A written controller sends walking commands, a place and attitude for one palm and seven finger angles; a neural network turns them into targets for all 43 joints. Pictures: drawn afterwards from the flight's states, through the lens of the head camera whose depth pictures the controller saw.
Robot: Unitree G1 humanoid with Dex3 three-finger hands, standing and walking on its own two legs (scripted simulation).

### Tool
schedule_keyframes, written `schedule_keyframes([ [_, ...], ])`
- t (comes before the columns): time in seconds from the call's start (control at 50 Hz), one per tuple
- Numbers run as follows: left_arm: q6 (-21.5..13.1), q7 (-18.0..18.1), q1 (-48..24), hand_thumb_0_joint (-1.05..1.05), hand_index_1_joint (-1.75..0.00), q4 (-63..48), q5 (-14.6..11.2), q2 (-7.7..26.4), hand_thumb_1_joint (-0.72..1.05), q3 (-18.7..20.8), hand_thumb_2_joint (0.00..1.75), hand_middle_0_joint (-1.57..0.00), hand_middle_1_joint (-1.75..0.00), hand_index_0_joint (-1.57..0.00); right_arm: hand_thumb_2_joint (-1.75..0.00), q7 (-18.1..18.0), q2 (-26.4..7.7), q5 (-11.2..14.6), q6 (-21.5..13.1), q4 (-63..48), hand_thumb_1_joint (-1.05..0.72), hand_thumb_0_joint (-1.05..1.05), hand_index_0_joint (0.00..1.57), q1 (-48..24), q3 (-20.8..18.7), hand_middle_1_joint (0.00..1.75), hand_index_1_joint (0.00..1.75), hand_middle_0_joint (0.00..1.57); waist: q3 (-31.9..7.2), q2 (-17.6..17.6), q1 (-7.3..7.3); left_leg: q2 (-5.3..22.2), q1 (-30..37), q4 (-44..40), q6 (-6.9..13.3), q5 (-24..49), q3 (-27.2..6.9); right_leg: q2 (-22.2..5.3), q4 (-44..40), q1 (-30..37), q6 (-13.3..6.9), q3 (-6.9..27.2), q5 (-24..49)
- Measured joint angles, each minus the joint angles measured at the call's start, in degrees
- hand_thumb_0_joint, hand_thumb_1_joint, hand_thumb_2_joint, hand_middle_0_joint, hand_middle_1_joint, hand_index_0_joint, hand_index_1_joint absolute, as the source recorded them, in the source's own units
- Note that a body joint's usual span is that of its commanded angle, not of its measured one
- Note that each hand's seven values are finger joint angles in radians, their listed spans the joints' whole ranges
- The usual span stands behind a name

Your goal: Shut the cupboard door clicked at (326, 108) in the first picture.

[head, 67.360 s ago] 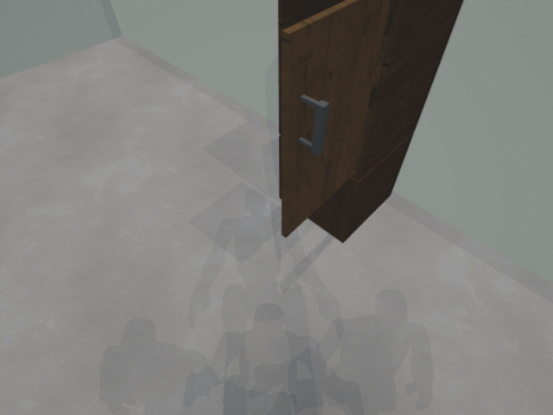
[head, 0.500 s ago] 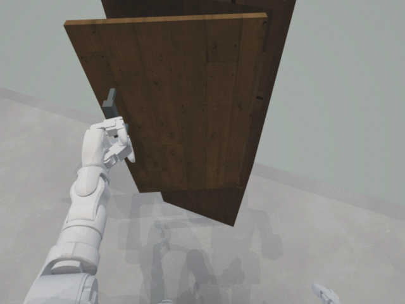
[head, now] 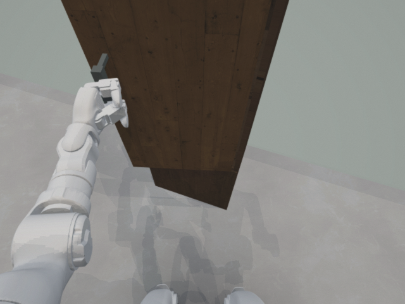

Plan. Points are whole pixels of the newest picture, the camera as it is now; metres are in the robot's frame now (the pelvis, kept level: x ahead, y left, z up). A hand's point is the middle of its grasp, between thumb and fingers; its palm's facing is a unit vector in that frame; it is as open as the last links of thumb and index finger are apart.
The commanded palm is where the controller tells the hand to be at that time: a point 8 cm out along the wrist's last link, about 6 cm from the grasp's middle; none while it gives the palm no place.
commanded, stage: push the door shut along its arc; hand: left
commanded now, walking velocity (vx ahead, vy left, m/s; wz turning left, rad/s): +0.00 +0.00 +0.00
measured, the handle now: (109, 86) +0.54 +0.19 +0.10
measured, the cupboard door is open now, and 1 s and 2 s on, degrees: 17 2 0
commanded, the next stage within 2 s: pull the fist back off the door in 1.32 s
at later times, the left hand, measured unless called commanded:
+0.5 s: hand (148, 84) +0.53 +0.10 +0.11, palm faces -0.23 -0.97 -0.01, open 3.1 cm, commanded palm +0.53 +0.15 +0.10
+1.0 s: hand (155, 71) +0.57 +0.09 +0.11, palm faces -0.33 -0.94 -0.01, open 3.1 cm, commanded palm +0.59 +0.12 +0.10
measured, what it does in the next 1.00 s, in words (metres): stands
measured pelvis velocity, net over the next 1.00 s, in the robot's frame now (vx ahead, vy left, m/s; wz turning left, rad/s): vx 0.01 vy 0.00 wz -0.03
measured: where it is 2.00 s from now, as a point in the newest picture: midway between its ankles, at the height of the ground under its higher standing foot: outside the picture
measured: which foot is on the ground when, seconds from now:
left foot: down 0.00-1.00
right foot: down 0.00-1.00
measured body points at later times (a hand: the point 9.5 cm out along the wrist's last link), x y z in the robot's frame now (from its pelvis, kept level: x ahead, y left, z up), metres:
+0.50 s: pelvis +0.00 +0.00 -0.01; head +0.12 +0.00 +0.42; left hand +0.54 +0.15 +0.11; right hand -0.02 -0.27 -0.13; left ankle +0.04 +0.11 -0.69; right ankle +0.01 -0.11 -0.69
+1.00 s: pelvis +0.01 +0.00 -0.02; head +0.16 +0.01 +0.40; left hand +0.59 +0.14 +0.11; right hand -0.04 -0.27 -0.13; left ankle +0.04 +0.11 -0.69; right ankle +0.01 -0.11 -0.69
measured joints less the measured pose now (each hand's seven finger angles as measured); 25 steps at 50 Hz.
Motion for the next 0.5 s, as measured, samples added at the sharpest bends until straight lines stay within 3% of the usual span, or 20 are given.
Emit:
schedule_keyframes([
  [0.5, 3.2, -4.3, -15.6, 0.01, -1.50, 10.0, 4.4, 7.0, 0.90, 3.6, 0.90, -1.29, -1.50, -1.30, -0.90, 1.1, -0.7, -1.5, -0.1, -1.1, -0.90, 0.01, 0.20, 3.5, 0.6, 0.30, 0.30, 0.21, -0.5, 1.0, -6.46, 1.3, -9.5, 4.8, 0.3, -1.4, 0.4, 1.2, 3.6, -9.4, 0.1, 0.6, -0.4],
])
